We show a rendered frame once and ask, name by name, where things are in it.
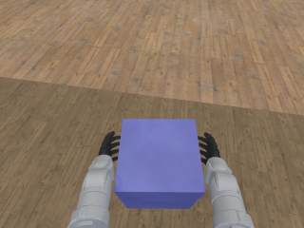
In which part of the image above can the robot left hand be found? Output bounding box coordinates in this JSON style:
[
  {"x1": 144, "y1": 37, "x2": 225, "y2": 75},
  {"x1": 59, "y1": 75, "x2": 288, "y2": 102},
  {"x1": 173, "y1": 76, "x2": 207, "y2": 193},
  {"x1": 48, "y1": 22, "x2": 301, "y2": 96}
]
[{"x1": 98, "y1": 131, "x2": 121, "y2": 162}]

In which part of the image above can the robot right forearm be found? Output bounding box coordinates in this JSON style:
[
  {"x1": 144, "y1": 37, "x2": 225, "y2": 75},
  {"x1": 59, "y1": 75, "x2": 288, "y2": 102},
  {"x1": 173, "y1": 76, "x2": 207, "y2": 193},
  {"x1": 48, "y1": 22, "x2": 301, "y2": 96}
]
[{"x1": 204, "y1": 157, "x2": 255, "y2": 228}]

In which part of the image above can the carton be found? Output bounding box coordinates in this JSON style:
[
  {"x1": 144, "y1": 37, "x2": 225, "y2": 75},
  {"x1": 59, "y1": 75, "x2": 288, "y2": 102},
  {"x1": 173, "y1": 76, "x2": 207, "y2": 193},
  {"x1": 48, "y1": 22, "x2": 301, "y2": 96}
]
[{"x1": 114, "y1": 119, "x2": 206, "y2": 209}]

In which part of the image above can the robot right hand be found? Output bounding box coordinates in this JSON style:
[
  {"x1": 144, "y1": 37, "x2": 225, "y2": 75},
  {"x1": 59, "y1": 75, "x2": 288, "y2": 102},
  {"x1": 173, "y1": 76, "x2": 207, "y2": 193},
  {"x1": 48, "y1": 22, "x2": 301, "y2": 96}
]
[{"x1": 198, "y1": 132, "x2": 220, "y2": 165}]

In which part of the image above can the robot left forearm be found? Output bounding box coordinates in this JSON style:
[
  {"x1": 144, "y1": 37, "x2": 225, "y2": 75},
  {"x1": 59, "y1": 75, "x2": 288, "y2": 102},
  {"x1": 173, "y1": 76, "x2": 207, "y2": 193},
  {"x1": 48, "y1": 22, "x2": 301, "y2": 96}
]
[{"x1": 67, "y1": 154, "x2": 115, "y2": 228}]

